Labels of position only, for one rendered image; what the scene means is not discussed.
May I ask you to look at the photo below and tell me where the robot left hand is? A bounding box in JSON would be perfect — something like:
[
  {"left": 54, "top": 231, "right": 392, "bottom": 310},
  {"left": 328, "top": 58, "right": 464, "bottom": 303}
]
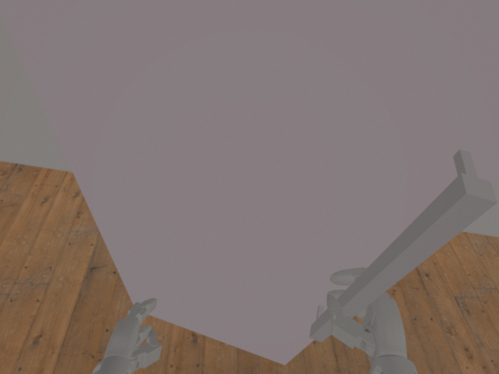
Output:
[{"left": 104, "top": 298, "right": 162, "bottom": 372}]

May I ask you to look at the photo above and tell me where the robot right forearm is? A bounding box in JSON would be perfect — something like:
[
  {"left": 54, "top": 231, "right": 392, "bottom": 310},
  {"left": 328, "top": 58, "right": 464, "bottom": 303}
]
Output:
[{"left": 370, "top": 355, "right": 418, "bottom": 374}]

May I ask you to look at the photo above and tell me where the fridge door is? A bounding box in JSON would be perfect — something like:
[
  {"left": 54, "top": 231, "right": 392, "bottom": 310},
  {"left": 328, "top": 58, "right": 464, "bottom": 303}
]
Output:
[{"left": 0, "top": 0, "right": 499, "bottom": 365}]

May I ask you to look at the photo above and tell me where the handle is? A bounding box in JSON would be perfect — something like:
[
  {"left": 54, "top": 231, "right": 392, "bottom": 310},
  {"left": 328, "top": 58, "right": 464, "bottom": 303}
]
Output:
[{"left": 310, "top": 150, "right": 497, "bottom": 342}]

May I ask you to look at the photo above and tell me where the robot right hand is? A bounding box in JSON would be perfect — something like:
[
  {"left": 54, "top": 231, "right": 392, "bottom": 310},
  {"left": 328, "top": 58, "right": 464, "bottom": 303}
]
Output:
[{"left": 327, "top": 267, "right": 407, "bottom": 364}]

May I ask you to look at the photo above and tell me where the robot left forearm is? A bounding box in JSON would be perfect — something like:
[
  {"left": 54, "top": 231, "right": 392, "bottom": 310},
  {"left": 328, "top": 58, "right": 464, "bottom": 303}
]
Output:
[{"left": 92, "top": 355, "right": 133, "bottom": 374}]

